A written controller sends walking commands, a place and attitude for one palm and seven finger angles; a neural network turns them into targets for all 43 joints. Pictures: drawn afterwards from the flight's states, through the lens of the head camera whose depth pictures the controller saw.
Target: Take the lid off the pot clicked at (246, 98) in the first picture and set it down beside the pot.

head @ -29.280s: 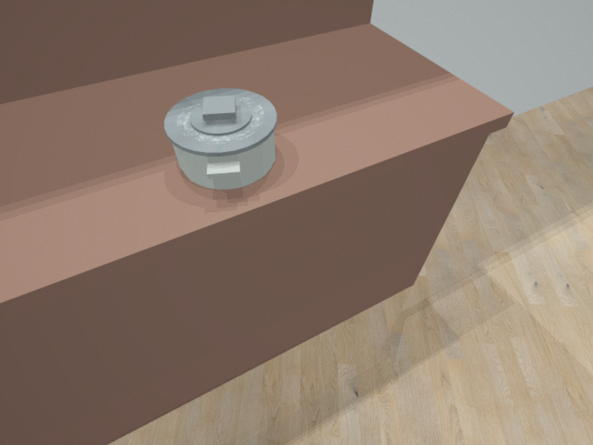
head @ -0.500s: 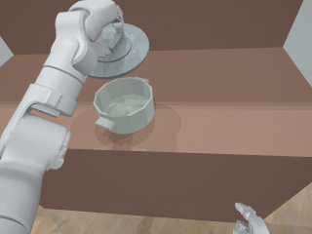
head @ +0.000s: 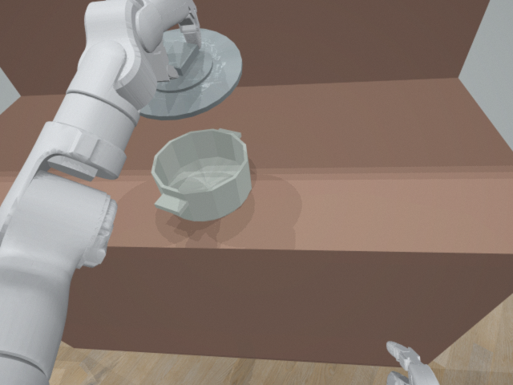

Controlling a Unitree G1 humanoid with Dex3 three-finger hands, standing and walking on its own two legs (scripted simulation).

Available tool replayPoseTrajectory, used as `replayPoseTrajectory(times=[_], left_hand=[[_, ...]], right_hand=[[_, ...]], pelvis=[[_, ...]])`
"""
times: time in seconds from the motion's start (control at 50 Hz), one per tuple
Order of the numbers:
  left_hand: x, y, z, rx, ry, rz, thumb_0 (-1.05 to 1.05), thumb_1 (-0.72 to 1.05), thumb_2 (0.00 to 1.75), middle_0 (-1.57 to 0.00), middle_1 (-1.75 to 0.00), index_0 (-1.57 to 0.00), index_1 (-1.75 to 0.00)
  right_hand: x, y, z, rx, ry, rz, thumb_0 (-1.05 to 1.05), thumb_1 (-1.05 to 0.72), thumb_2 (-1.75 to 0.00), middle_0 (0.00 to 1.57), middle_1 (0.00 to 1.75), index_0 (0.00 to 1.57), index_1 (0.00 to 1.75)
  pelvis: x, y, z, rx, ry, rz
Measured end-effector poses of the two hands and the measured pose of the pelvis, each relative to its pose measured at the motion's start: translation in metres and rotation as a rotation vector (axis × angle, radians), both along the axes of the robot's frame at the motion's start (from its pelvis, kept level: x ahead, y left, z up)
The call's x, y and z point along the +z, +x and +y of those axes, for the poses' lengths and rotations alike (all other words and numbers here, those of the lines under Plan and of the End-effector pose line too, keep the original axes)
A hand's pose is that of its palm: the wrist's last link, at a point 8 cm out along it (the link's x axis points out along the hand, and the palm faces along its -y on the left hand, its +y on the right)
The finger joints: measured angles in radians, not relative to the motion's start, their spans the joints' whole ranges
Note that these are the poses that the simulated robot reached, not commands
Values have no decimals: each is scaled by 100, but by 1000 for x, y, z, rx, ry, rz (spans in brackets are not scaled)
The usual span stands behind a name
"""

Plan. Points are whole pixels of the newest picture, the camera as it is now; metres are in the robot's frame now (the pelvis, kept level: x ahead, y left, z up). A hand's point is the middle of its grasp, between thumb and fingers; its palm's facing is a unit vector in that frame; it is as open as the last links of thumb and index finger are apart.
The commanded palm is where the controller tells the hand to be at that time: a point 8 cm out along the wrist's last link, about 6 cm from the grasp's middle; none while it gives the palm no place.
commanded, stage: move the lid sideways beside the pot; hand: left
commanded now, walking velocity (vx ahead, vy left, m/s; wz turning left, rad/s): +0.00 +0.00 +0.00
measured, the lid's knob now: (174, 56) +0.50 +0.11 +0.29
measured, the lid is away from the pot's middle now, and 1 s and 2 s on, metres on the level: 0.01 0.12 0.24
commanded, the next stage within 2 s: lower the lid onto the table in 1.96 s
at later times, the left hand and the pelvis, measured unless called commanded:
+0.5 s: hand (109, 67) +0.46 +0.19 +0.30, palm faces -0.11 -0.01 -0.99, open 8.8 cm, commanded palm +0.44 +0.19 +0.36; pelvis +0.00 +0.00 +0.00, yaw +0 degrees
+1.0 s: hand (80, 65) +0.46 +0.23 +0.31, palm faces -0.11 -0.03 -0.99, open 8.8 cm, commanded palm +0.44 +0.24 +0.36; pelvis +0.00 +0.01 +0.00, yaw +0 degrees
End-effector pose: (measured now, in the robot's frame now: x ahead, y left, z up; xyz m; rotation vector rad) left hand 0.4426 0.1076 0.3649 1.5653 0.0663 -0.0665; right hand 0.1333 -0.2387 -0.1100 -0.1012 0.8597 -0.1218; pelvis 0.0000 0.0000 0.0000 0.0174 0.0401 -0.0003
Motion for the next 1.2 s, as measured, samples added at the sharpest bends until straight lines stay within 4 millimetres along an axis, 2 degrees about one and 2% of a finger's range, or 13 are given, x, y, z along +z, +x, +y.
replayPoseTrajectory(times=[0.18, 0.36, 0.52, 0.72, 0.86, 1.06, 1.2], left_hand=[[-5, 8, 25, 67, -6, 21, -2, 7, 106, -62, -77, -60, -75], [-10, 6, 57, 100, -19, 36, -2, 7, 106, -62, -78, -60, -74], [-9, 2, 79, 131, 5, 24, -2, 7, 106, -62, -78, -60, -74], [-8, 0, 86, 131, 24, 27, -2, 7, 106, -62, -78, -60, -74], [-8, 6, 97, 166, 5, 41, -2, 7, 106, -63, -78, -60, -74], [-4, 3, 125, 228, -4, 34, -2, 7, 106, -62, -78, -59, -74], [-8, -3, 145, 263, -2, 44, -2, 7, 106, -63, -78, -59, -74]], right_hand=[[-1, -14, -12, -31, -18, 50, 1, -90, -90, 20, 30, 20, 30], [6, -9, -16, -37, -46, 46, 1, -90, -90, 20, 30, 20, 30], [9, 3, -7, -15, -41, 38, 1, -90, -90, 20, 30, 20, 30], [5, 12, 10, 15, -10, 39, 1, -90, -90, 20, 30, 20, 30], [1, 1, 9, 1, -7, 68, 1, -90, -90, 20, 30, 21, 30], [0, -23, -11, -50, -40, 136, 1, -90, -90, 20, 30, 20, 30], [2, -27, -19, -62, -63, 152, 1, -90, -90, 20, 30, 20, 30]], pelvis=[[0, 2, -1, -11, 0, 7], [0, 3, 1, -4, -7, 3], [0, 4, 5, 6, -12, 10], [0, 2, 10, 16, -14, 15], [0, 2, 10, 10, -12, 25], [1, 5, 7, 3, -15, 24], [1, 3, 5, 4, -20, 22]])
